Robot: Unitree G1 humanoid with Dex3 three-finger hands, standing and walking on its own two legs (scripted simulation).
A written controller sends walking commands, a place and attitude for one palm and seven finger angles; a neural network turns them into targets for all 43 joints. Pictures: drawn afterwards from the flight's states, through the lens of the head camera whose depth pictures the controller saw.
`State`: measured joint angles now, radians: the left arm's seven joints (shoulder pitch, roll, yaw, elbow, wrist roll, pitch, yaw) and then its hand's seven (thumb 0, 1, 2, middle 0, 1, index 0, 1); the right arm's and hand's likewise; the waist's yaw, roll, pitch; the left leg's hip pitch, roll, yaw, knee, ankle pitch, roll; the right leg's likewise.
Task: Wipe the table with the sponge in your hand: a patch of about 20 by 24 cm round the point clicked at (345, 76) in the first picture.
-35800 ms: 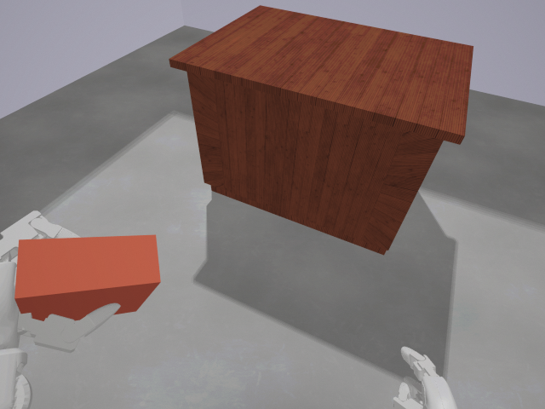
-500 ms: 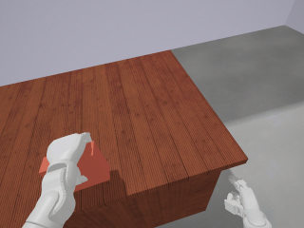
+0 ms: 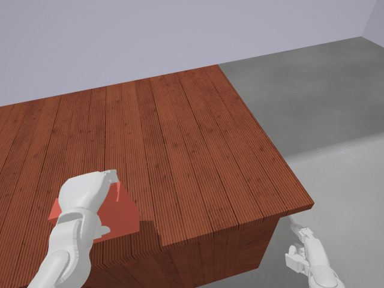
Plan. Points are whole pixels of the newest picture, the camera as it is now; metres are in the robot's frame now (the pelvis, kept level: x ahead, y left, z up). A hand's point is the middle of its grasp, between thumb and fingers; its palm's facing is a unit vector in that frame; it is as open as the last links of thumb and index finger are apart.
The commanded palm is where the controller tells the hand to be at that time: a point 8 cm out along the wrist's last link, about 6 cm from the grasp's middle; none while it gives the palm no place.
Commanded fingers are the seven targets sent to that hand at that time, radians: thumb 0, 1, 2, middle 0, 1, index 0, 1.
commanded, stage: move the sponge above the wiping area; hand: left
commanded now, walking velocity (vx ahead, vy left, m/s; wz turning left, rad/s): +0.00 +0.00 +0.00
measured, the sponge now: (102, 220) +0.22 +0.26 +0.01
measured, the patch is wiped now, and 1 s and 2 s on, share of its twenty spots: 0.00 0.00 0.00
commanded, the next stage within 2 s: none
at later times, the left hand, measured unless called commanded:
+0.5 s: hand (97, 198) +0.24 +0.25 +0.07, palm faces -0.01 -0.09 -1.00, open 9.6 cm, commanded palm +0.22 +0.26 +0.15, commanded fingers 0.00 0.10 1.30 -1.20 -1.60 -1.20 -1.60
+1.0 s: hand (93, 185) +0.26 +0.26 +0.09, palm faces +0.11 -0.07 -0.99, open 9.6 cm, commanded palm +0.22 +0.25 +0.15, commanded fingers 0.00 0.10 1.30 -1.20 -1.60 -1.20 -1.60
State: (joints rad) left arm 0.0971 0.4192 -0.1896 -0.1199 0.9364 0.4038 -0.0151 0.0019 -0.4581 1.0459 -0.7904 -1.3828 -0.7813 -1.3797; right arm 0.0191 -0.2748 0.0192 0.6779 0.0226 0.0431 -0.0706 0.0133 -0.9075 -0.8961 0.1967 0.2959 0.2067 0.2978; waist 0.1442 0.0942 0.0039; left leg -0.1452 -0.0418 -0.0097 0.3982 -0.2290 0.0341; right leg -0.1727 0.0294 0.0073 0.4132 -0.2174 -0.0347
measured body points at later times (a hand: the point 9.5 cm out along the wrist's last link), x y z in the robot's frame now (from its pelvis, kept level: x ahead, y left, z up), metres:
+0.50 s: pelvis -0.01 -0.01 +0.00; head -0.01 -0.04 +0.45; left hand +0.24 +0.25 +0.12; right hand +0.24 -0.21 -0.09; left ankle -0.01 +0.10 -0.74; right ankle +0.00 -0.10 -0.74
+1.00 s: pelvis +0.00 +0.00 +0.00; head -0.01 -0.04 +0.45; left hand +0.24 +0.26 +0.15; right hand +0.25 -0.20 -0.09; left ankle -0.01 +0.10 -0.74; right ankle +0.00 -0.10 -0.74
